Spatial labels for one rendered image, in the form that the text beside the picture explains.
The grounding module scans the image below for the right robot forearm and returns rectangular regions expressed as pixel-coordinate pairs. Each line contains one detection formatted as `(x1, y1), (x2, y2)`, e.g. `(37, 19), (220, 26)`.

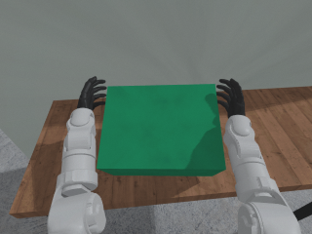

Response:
(223, 115), (301, 234)

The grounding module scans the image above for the table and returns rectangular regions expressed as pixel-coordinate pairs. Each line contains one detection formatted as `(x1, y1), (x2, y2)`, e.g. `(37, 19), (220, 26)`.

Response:
(9, 86), (312, 221)

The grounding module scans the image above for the carton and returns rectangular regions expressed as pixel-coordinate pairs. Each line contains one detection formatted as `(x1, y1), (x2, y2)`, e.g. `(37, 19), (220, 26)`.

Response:
(97, 84), (226, 176)

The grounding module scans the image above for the right robot hand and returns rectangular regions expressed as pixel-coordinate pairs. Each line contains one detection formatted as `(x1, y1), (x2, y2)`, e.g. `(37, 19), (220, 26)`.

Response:
(216, 78), (246, 119)

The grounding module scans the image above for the left robot hand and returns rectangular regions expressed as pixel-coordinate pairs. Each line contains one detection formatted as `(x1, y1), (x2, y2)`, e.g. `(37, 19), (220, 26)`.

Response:
(77, 76), (107, 111)

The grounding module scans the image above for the left robot upper arm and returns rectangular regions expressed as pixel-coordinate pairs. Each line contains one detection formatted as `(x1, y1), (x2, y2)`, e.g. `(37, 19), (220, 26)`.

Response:
(48, 192), (106, 234)

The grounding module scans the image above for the left robot forearm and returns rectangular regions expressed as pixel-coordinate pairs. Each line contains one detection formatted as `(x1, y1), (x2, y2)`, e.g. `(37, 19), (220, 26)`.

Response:
(47, 107), (98, 234)

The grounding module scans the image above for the right robot upper arm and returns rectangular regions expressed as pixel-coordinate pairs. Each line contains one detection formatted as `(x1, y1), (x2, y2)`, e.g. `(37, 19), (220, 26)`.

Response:
(237, 202), (301, 234)

